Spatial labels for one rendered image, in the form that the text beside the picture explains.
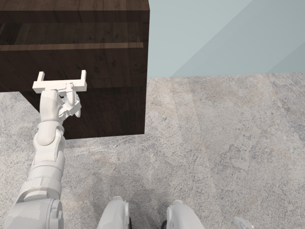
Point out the left robot hand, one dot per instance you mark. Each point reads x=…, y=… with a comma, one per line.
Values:
x=51, y=103

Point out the drawer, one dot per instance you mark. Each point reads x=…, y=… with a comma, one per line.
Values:
x=110, y=52

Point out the left robot upper arm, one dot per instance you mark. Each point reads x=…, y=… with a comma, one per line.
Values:
x=37, y=214

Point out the robot left thigh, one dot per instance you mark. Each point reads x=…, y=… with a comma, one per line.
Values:
x=115, y=215

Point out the right robot hand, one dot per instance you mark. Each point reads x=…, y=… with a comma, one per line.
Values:
x=242, y=224

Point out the cabinet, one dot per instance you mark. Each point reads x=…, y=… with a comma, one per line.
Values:
x=112, y=111

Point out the robot right thigh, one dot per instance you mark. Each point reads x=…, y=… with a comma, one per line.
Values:
x=180, y=216

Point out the robot thigh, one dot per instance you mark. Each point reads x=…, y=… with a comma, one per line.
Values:
x=180, y=216
x=115, y=215

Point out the robot left forearm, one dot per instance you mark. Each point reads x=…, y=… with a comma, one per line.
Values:
x=44, y=179

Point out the handle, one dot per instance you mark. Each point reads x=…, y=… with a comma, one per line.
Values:
x=40, y=85

